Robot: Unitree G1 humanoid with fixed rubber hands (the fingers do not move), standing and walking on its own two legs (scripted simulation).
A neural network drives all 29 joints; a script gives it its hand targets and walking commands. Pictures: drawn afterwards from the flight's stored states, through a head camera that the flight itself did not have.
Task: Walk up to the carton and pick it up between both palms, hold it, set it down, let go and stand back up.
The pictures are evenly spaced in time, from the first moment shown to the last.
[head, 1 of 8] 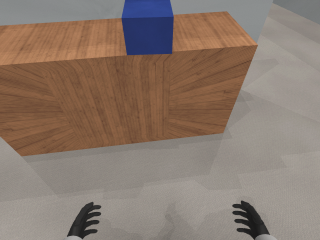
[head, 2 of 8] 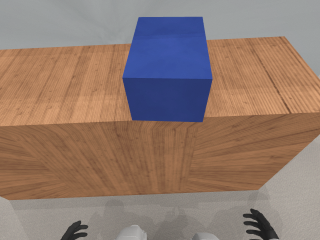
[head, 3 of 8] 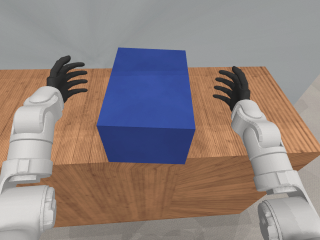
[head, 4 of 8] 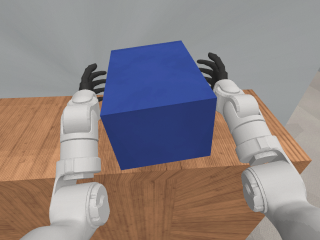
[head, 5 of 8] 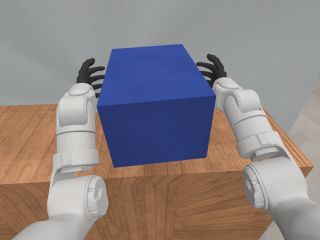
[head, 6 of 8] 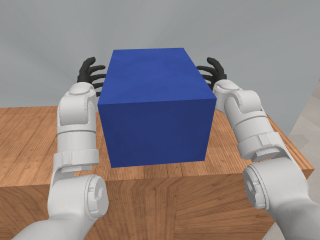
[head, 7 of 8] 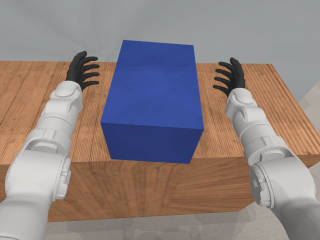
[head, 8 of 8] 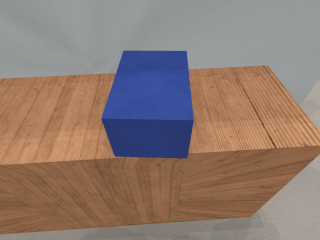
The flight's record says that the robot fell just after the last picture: no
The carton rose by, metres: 0.18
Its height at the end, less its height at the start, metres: +0.00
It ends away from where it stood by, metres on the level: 0.00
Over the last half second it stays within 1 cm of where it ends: yes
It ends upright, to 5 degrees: yes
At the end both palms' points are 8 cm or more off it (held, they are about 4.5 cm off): yes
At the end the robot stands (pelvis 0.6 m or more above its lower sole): yes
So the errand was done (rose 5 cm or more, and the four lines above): yes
